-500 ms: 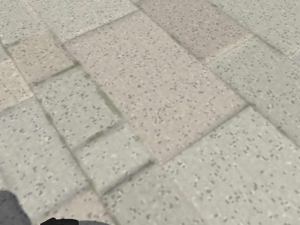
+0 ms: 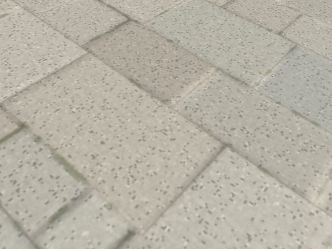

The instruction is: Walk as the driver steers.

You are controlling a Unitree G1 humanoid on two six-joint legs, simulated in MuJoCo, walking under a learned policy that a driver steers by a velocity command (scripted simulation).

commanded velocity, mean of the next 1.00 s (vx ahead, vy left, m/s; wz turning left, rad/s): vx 0.01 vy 0.00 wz -0.96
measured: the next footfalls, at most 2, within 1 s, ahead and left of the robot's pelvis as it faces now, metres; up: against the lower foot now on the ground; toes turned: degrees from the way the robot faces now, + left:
right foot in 0.24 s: +0.00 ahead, -0.12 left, +0.00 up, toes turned -18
left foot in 0.68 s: +0.13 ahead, +0.02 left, +0.00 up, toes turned -46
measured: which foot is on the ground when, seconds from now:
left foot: down 0.00-0.24, up 0.26-0.66, down 0.68-1.00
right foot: up 0.00-0.22, down 0.24-0.68, up 0.70-1.00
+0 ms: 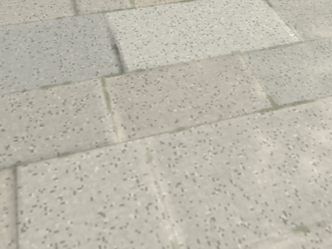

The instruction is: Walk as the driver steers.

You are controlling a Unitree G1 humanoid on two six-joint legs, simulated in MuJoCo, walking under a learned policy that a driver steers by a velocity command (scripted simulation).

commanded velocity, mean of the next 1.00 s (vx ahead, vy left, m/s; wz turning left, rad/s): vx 0.06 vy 0.00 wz -0.60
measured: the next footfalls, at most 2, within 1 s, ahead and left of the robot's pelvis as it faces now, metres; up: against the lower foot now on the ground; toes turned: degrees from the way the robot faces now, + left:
right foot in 0.12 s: +0.03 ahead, -0.12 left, +0.00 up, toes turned -11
left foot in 0.64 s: +0.19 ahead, +0.00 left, +0.00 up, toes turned -33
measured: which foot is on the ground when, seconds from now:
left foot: down 0.00-0.12, up 0.14-0.62, down 0.64-1.00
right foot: up 0.00-0.10, down 0.12-0.64, up 0.66-0.98, down 1.00-1.00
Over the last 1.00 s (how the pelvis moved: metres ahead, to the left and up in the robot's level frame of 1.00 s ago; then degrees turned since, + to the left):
0.01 -0.01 0.00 -57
